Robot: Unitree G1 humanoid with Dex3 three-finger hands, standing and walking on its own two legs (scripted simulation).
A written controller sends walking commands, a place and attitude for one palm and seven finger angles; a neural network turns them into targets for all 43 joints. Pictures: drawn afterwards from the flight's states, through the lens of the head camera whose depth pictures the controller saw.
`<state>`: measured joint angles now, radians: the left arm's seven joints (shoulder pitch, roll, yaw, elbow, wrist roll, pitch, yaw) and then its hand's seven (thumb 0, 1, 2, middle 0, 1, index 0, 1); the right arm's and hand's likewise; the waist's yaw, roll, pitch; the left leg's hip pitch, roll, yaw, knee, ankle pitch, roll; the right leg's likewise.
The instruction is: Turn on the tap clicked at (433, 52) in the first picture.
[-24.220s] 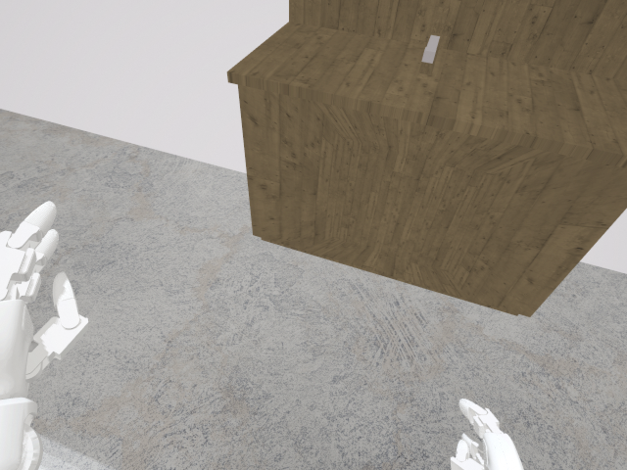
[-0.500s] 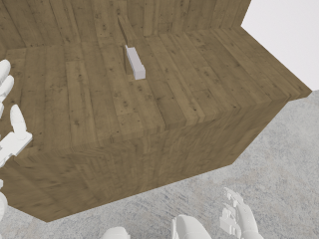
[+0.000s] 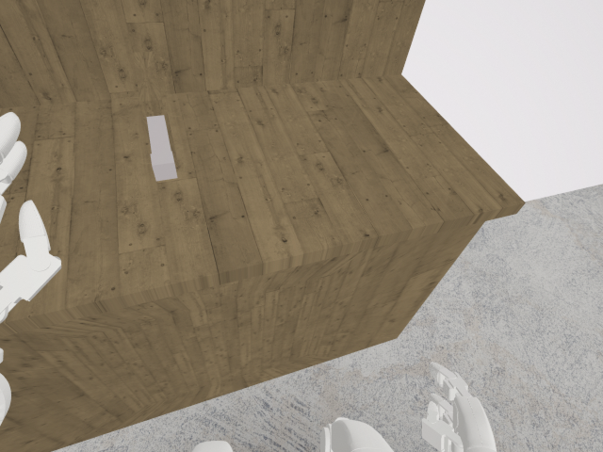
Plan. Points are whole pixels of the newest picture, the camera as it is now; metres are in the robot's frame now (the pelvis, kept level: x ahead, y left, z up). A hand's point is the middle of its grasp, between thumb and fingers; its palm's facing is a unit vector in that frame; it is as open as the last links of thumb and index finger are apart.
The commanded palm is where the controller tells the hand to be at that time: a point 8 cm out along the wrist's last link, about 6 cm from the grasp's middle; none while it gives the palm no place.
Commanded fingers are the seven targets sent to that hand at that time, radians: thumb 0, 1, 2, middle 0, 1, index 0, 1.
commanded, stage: shuffle to correct the standing spot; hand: left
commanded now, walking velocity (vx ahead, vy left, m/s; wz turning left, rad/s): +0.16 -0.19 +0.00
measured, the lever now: (164, 166) +0.43 +0.22 +0.13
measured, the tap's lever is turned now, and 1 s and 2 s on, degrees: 0 0 0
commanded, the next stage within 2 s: come to a stop and stand still in 0.60 s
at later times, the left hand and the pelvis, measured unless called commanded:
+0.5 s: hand (216, 224) +0.28 +0.12 +0.21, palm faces +0.41 -0.84 -0.35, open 7.4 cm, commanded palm +0.22 +0.16 +0.20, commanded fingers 0.00 0.90 0.90 -0.20 -0.30 -0.20 -0.30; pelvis +0.06 -0.13 +0.01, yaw +1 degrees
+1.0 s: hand (315, 182) +0.33 +0.03 +0.22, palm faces +0.41 -0.82 -0.40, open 7.4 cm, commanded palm +0.28 +0.08 +0.20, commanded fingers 0.00 0.90 0.90 -0.20 -0.30 -0.20 -0.30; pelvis +0.13 -0.21 +0.01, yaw +1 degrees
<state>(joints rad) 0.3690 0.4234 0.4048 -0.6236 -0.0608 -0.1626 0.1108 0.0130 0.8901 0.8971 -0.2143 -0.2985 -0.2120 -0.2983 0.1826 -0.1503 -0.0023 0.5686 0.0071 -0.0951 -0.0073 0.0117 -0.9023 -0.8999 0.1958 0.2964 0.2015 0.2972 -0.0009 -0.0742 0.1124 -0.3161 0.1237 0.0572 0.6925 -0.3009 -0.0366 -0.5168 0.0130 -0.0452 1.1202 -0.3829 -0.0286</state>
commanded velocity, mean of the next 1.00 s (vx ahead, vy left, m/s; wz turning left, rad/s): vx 0.06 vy -0.01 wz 0.00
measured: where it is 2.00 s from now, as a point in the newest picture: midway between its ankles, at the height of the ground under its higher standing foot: outside the picture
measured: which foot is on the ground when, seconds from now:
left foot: down 0.00-0.12, up 0.14-0.36, down 0.38-0.62, up 0.64-0.94, down 0.96-1.00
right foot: up 0.00-0.10, down 0.12-0.38, up 0.40-0.60, down 0.62-1.00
